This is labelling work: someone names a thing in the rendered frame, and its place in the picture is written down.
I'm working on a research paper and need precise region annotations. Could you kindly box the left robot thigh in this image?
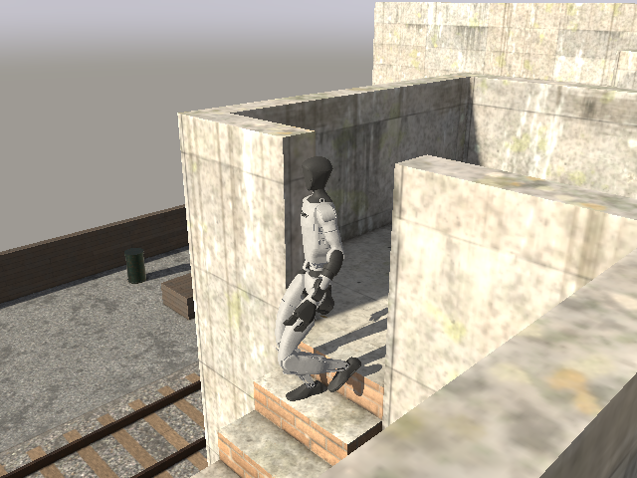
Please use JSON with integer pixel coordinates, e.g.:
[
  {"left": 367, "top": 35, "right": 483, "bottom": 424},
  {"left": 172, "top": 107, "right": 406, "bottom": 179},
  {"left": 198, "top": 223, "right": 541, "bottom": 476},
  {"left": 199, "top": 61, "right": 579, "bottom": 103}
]
[{"left": 278, "top": 290, "right": 334, "bottom": 371}]

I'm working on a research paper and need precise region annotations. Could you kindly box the left robot hand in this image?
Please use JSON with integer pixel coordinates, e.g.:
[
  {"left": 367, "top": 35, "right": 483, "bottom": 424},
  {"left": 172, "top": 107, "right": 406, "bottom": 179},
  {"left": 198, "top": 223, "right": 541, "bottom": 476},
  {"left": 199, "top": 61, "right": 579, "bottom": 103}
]
[{"left": 283, "top": 300, "right": 318, "bottom": 332}]

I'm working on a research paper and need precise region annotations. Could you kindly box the robot right foot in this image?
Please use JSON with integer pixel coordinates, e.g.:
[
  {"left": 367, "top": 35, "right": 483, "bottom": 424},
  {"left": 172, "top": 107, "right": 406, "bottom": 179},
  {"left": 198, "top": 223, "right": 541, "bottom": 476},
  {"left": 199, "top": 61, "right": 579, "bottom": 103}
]
[{"left": 286, "top": 380, "right": 323, "bottom": 401}]

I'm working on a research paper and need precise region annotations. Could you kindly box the right robot hand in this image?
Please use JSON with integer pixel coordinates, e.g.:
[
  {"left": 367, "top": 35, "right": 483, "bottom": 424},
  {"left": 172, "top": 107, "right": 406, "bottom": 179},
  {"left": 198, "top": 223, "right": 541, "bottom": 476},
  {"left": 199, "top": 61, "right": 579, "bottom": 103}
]
[{"left": 296, "top": 269, "right": 307, "bottom": 298}]

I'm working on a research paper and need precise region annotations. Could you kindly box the left robot upper arm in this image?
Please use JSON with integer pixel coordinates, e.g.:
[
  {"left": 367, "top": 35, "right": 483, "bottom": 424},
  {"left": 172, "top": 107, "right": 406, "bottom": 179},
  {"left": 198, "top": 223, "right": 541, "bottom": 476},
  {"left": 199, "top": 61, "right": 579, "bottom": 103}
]
[{"left": 317, "top": 203, "right": 344, "bottom": 262}]

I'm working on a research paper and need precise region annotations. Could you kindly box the robot left forearm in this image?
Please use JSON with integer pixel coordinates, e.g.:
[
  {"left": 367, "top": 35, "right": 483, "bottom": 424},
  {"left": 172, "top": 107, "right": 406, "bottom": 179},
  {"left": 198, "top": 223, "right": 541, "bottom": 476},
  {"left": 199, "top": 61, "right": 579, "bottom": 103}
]
[{"left": 307, "top": 250, "right": 343, "bottom": 306}]

